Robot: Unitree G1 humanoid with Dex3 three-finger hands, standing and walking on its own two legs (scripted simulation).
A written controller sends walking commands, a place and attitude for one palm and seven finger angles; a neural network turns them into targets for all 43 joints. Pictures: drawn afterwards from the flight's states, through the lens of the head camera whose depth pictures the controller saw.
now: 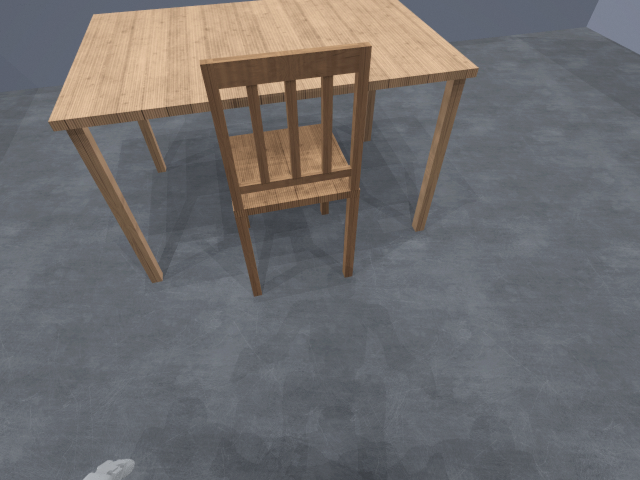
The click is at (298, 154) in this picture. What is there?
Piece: chair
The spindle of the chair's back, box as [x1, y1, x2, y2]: [284, 80, 300, 178]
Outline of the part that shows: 284,81 291,174 293,178 300,176 295,80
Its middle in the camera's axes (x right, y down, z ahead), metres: -0.07 -0.28 +1.01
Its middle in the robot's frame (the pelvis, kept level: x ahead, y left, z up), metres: +0.94 +0.12 -0.09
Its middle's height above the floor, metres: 0.68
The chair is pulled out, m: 0.00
